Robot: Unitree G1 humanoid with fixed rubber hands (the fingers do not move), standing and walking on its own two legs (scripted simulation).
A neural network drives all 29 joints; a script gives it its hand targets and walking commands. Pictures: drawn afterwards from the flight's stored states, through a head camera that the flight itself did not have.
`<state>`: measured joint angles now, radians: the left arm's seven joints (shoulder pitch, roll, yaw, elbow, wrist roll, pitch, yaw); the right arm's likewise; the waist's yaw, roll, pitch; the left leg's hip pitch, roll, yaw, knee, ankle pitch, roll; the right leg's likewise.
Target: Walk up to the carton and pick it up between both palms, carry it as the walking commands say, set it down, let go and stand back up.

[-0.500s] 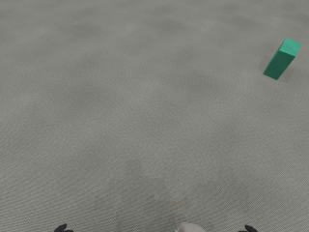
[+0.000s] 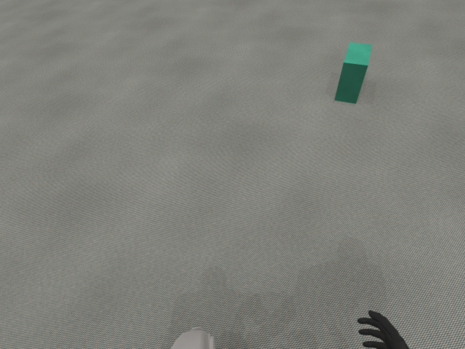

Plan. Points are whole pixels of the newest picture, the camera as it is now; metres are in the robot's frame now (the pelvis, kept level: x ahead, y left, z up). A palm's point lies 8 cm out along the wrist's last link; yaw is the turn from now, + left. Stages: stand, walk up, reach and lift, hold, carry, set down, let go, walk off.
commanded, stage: walk up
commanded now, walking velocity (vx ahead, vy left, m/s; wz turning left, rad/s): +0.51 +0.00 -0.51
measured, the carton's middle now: (352, 73) +1.90 -0.65 -0.64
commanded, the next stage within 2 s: none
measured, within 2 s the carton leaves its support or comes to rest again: neither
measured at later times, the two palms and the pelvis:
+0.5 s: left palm (192, 222) +0.41 +0.15 -0.11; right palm (436, 328) +0.21 -0.34 -0.15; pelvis +0.25 -0.08 -0.02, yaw -11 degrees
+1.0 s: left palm (210, 172) +0.60 +0.14 -0.15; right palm (404, 168) +0.58 -0.38 -0.11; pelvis +0.54 -0.11 -0.01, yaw -16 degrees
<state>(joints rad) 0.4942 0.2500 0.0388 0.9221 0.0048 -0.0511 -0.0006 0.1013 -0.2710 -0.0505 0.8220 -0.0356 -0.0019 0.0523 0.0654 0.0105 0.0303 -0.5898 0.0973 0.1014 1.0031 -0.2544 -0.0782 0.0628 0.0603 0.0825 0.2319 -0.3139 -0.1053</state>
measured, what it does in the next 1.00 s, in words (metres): walks ahead, turning right: left foot, then right foot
